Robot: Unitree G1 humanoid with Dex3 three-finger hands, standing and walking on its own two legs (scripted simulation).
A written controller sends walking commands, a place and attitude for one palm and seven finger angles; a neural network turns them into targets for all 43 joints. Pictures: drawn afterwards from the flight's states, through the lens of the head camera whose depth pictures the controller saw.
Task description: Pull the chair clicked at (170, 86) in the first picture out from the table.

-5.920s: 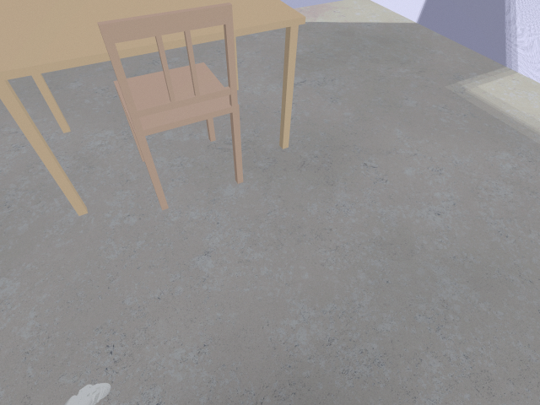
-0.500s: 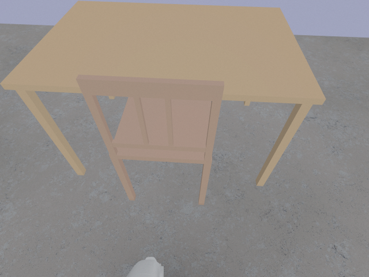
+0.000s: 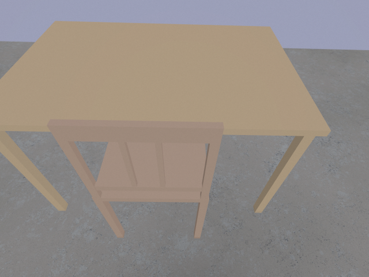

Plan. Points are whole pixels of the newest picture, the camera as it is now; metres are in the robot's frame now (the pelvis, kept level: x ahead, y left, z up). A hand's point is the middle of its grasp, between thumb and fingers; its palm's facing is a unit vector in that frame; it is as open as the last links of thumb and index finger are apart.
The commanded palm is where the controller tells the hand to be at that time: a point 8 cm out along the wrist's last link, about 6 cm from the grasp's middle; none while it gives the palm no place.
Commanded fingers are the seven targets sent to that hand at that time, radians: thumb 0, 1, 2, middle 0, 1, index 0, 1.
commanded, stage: come to a stop and stand still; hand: left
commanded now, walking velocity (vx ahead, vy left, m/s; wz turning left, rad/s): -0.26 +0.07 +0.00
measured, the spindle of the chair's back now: (128, 164) +0.43 +0.19 -0.10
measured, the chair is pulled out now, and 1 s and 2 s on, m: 0.00 0.00 0.00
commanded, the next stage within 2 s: look again from close up in 1.02 s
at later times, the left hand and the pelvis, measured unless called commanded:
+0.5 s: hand out of the picture +0.00 +0.21 -0.17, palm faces +0.07 -0.97 -0.24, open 7.3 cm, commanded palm none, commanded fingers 0.00 0.90 0.90 -0.20 -0.30 -0.20 -0.30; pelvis -0.03 +0.02 +0.00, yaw +0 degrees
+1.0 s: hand out of the picture -0.08 +0.15 -0.17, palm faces +0.04 -0.99 -0.14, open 7.3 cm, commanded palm none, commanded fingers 0.00 0.90 0.90 -0.20 -0.30 -0.20 -0.30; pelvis -0.06 +0.00 +0.01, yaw -1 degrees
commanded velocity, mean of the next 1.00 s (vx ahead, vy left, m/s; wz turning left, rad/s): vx -0.03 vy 0.02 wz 0.00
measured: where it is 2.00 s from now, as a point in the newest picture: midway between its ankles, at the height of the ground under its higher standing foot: outside the picture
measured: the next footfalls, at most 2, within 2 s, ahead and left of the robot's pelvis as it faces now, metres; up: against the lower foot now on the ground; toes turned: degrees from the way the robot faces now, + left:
right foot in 0.52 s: -0.02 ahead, -0.10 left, +0.00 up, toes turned -1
